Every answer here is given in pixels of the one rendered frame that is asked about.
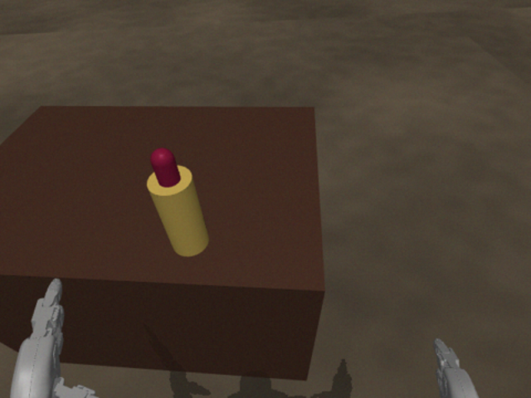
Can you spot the right robot hand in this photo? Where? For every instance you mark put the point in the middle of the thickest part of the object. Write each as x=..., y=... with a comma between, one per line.
x=453, y=382

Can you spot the bottle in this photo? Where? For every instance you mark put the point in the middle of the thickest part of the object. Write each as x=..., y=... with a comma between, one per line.
x=174, y=194

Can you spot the left robot hand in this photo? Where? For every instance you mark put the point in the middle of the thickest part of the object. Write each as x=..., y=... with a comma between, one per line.
x=37, y=372

